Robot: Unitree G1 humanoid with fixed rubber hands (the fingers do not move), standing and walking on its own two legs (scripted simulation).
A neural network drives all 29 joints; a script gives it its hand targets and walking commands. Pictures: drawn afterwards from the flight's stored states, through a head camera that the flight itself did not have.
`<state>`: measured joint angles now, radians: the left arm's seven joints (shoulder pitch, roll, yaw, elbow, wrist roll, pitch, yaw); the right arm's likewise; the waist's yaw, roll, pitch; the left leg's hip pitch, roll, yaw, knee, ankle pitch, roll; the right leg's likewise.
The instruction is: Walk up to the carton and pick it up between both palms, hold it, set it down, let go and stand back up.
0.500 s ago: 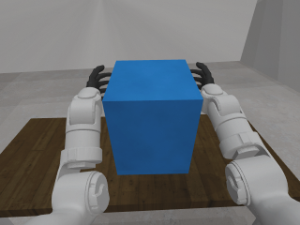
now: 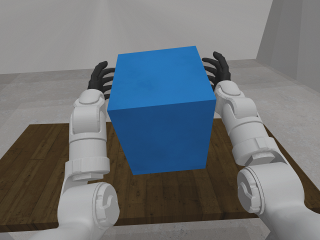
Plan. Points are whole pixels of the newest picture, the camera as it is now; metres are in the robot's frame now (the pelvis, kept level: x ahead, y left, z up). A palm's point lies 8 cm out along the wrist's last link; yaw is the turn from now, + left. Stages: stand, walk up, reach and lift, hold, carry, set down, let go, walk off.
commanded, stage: set down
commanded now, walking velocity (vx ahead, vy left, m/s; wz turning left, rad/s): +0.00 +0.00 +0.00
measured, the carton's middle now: (163, 113) +0.39 +0.00 +0.20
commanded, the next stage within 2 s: none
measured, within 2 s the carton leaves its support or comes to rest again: neither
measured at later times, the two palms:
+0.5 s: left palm (97, 115) +0.36 +0.16 +0.21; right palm (213, 99) +0.39 -0.13 +0.23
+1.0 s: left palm (104, 131) +0.37 +0.15 +0.16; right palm (210, 116) +0.41 -0.14 +0.17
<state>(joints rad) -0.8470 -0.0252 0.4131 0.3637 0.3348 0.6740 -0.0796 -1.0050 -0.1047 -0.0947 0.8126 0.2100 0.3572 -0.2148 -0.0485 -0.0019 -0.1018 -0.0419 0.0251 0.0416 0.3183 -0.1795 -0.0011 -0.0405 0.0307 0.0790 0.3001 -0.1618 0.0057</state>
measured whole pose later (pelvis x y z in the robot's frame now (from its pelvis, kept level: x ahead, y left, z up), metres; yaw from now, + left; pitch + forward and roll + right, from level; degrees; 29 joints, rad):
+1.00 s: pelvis +0.01 -0.01 +0.00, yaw +1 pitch -6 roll +0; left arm -0.54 -0.14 0.37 0.19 0.34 0.51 -0.02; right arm -0.76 -0.06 -0.02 0.76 0.17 0.08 -0.16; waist -0.05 -0.02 0.03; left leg -0.01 0.03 0.02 0.29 -0.18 -0.02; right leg -0.01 0.03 0.06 0.29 -0.18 -0.01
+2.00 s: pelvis +0.02 -0.01 +0.00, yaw +1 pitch +0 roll +0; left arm -0.49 -0.23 0.37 0.28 0.34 0.32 0.07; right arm -0.74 -0.06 -0.18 0.90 0.02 -0.10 -0.01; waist 0.01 -0.02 0.07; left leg -0.09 0.03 0.02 0.27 -0.17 -0.02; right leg -0.10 0.03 0.06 0.29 -0.18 -0.01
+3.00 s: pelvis +0.03 -0.01 +0.00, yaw +1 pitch +3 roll +0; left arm -0.50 -0.23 0.38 0.42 0.34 0.12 0.09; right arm -0.73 -0.05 -0.30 0.95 -0.08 -0.18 0.04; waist 0.02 -0.02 0.03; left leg -0.15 0.03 0.02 0.27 -0.16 -0.02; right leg -0.16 0.03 0.05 0.29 -0.18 -0.02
